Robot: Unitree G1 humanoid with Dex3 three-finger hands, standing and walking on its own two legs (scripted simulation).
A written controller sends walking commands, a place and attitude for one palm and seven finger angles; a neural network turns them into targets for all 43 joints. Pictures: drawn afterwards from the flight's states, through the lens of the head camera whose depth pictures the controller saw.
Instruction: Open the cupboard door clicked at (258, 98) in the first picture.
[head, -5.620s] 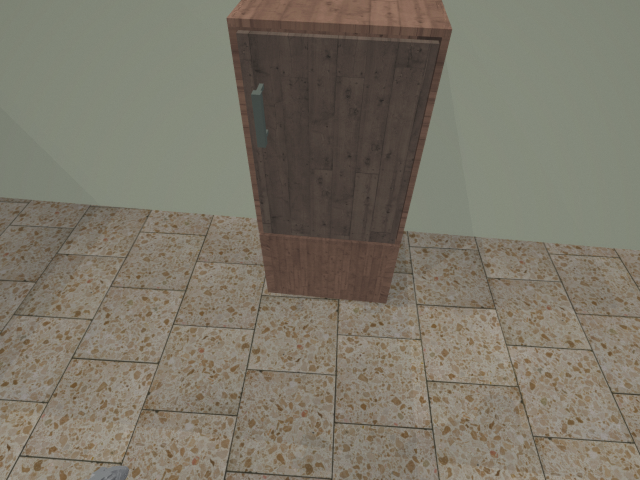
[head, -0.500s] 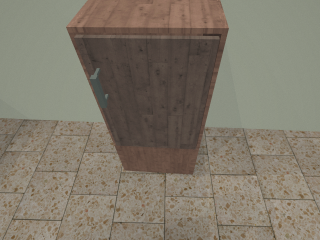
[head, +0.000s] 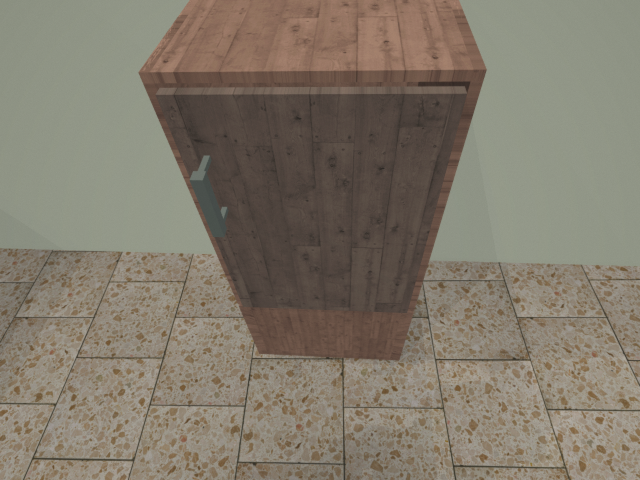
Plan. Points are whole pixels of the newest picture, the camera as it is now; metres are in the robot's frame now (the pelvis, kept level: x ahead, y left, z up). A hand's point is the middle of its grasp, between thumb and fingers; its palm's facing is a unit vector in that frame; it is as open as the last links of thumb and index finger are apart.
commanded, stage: come to a stop and stand still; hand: left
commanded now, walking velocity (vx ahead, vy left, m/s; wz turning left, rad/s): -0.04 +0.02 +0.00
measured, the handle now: (212, 197) +0.52 +0.22 +0.03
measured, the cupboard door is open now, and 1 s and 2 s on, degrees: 0 0 0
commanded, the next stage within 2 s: look again from close up in 1.20 s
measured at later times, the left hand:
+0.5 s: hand out of the picture +0.01 +0.20 -0.16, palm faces +0.03 -0.97 -0.23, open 7.3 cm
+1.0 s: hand out of the picture -0.09 +0.22 -0.16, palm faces +0.03 -0.98 -0.19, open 7.4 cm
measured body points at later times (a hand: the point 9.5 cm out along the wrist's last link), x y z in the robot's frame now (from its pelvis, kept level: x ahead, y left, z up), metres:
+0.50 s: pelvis -0.02 +0.01 +0.00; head -0.03 +0.01 +0.45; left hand +0.01 +0.25 -0.15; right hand +0.02 -0.24 -0.14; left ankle -0.01 +0.12 -0.73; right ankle -0.01 -0.08 -0.73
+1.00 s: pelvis -0.07 +0.04 +0.01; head -0.08 +0.05 +0.46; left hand -0.09 +0.27 -0.15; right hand -0.06 -0.19 -0.14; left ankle -0.01 +0.12 -0.73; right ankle -0.02 -0.08 -0.73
